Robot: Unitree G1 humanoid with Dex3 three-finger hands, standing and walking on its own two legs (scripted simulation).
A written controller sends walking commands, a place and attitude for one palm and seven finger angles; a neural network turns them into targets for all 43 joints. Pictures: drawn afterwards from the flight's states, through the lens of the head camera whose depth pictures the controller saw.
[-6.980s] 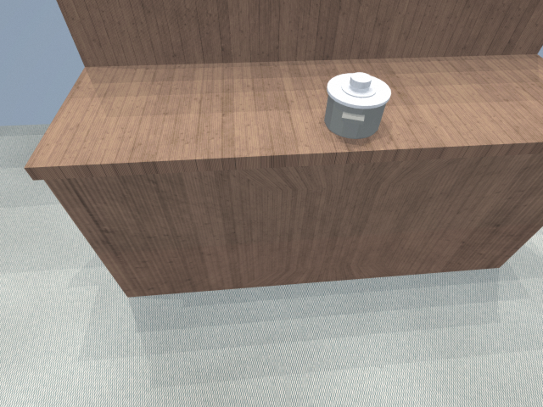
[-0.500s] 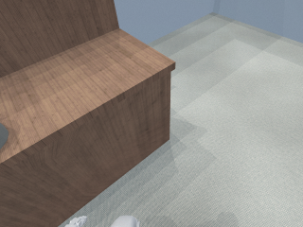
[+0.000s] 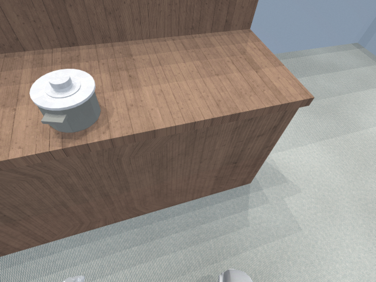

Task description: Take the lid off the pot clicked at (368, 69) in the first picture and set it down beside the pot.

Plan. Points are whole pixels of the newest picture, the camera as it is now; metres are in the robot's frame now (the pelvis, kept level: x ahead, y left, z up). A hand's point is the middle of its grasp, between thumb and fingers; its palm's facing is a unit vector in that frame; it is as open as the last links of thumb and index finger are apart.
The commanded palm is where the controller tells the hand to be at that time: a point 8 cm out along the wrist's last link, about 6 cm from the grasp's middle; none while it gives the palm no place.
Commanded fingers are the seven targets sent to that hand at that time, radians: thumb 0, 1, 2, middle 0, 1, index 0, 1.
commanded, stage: turn to face it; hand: left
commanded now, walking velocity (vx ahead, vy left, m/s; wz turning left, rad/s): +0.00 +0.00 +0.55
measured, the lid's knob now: (60, 80) +0.54 +0.38 +0.08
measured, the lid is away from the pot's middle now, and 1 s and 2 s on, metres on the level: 0.00 0.00 0.00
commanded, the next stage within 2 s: take the last steps up to it in 0.50 s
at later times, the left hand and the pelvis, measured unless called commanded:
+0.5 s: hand out of the picture +0.05 +0.15 -0.14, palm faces +0.23 -0.92 -0.32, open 7.4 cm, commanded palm none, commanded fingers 0.00 0.90 0.90 -0.20 -0.30 -0.20 -0.30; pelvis +0.00 -0.06 +0.00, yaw +14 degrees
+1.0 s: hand out of the picture -0.10 +0.18 -0.18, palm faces +0.41 -0.89 -0.19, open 7.4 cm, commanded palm none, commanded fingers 0.00 0.90 0.90 -0.20 -0.30 -0.20 -0.30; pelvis +0.00 +0.01 +0.00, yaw +21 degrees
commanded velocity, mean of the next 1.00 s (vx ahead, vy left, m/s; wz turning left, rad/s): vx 0.10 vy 0.02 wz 0.23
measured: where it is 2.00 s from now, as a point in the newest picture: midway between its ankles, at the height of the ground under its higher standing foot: outside the picture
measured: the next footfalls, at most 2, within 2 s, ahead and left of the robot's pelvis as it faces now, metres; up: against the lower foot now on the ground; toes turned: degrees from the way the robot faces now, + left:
right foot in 0.32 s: +0.06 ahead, -0.14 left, +0.00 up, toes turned +10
left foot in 0.84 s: -0.05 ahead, +0.07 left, +0.00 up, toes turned +22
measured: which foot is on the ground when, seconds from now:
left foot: down 0.00-0.32, up 0.34-0.82, down 0.84-1.00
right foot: up 0.00-0.30, down 0.32-0.84, up 0.86-1.00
